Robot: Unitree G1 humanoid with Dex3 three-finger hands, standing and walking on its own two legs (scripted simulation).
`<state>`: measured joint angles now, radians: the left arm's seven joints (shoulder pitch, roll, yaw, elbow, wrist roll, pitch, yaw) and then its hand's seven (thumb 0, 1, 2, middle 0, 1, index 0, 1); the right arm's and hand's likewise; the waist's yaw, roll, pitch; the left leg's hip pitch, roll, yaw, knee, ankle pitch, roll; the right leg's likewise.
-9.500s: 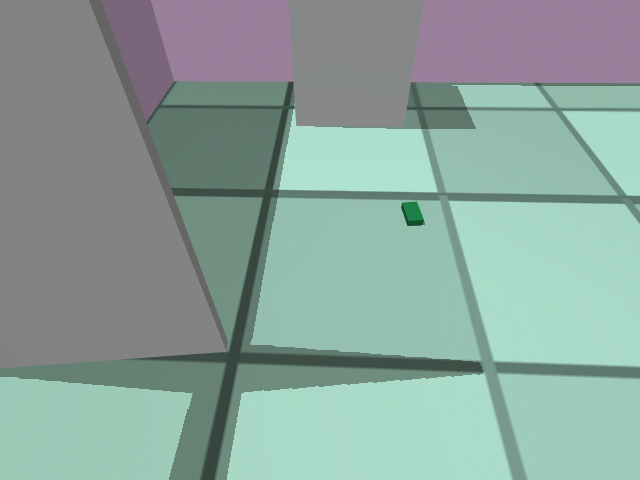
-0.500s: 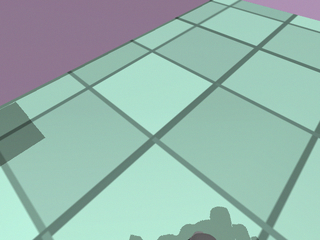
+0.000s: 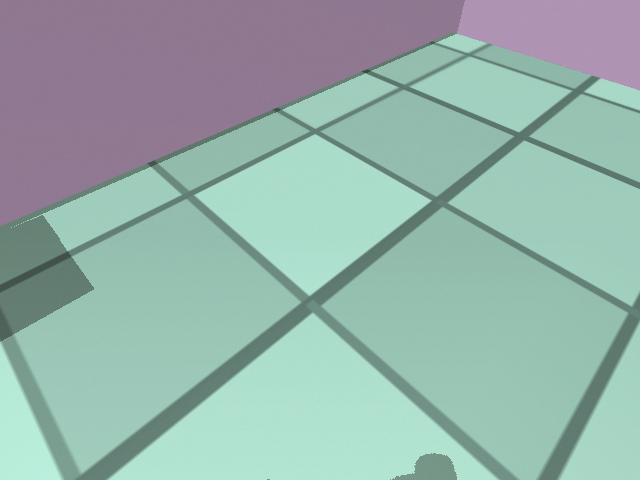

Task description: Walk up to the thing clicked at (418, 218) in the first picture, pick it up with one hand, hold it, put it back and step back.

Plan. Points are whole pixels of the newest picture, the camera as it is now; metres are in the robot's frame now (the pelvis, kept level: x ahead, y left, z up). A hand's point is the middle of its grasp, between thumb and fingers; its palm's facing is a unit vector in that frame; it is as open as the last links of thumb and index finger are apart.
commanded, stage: walk up
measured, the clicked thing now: out of the picture +0.05 +0.68 -0.75
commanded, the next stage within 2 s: stand in 0.80 s
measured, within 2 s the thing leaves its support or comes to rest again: neither
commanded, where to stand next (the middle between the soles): +0.08 -0.01 m, yaw +0 degrees
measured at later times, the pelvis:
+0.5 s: pelvis +0.03 -0.01 +0.01, yaw +2 degrees
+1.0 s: pelvis +0.03 -0.02 +0.01, yaw +2 degrees
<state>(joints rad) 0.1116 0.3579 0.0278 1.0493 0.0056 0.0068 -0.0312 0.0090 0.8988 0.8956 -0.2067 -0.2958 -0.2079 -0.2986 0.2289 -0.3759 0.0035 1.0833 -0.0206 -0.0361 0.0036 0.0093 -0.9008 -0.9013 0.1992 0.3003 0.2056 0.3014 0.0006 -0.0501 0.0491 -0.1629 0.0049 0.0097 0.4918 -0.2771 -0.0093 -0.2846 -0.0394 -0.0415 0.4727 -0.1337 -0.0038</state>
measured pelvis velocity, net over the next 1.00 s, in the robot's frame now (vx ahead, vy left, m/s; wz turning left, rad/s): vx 0.03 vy -0.02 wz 0.03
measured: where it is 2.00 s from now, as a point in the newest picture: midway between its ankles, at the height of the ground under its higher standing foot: outside the picture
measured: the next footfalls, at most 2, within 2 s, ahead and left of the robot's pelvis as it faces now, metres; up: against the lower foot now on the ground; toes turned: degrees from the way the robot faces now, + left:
none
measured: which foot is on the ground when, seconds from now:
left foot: down 0.00-1.00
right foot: down 0.00-1.00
